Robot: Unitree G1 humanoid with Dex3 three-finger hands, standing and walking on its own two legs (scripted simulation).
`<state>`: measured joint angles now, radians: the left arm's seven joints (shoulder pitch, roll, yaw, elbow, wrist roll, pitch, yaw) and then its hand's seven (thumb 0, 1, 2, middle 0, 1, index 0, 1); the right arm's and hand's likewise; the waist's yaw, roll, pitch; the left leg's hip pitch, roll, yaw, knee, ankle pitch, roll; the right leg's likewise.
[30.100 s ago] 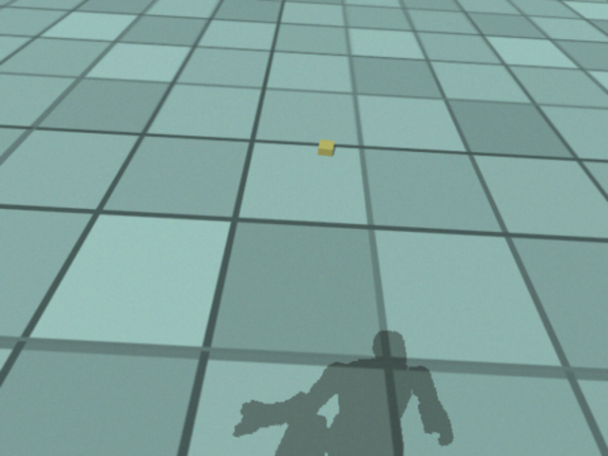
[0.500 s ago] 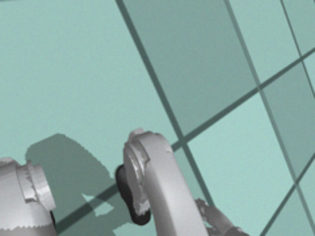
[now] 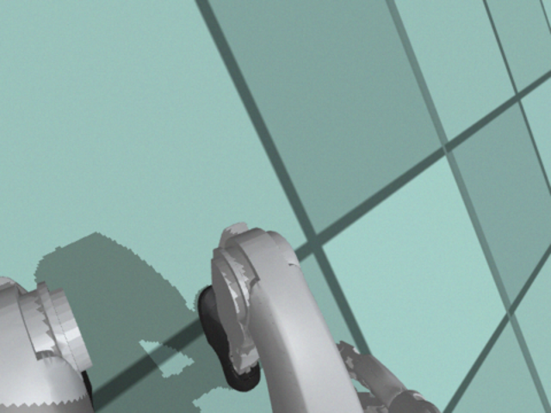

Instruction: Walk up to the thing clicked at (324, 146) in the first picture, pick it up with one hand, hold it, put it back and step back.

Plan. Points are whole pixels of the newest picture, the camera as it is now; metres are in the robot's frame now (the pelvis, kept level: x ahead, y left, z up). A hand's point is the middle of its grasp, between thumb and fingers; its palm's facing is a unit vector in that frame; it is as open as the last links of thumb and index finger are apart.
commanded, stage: open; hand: left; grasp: from above
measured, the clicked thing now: out of the picture +0.43 +0.37 -0.28
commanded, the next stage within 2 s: withdraw in 0.66 s
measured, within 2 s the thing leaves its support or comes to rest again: neither
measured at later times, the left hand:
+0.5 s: hand out of the picture +0.42 +0.36 -0.25, palm faces -0.45 -0.16 -0.88, open 13.6 cm
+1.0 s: hand out of the picture +0.44 +0.37 -0.23, palm faces -0.35 -0.14 -0.93, open 14.0 cm
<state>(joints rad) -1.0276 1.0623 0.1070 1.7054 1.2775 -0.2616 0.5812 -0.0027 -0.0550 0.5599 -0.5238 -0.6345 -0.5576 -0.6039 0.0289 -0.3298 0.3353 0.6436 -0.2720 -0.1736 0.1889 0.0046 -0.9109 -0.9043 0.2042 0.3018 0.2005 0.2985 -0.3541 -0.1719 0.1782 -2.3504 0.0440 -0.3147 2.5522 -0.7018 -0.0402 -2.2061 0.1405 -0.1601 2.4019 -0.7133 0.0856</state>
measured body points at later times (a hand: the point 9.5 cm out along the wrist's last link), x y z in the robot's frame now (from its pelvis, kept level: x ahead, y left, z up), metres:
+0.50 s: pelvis +0.00 +0.00 +0.00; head +0.27 +0.14 +0.33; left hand +0.44 +0.36 -0.20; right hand +0.09 -0.25 -0.06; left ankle +0.06 +0.14 -0.27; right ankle +0.11 -0.12 -0.27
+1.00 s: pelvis +0.00 +0.00 +0.00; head +0.26 +0.14 +0.34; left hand +0.46 +0.37 -0.17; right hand +0.09 -0.25 -0.06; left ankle +0.06 +0.14 -0.27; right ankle +0.11 -0.12 -0.27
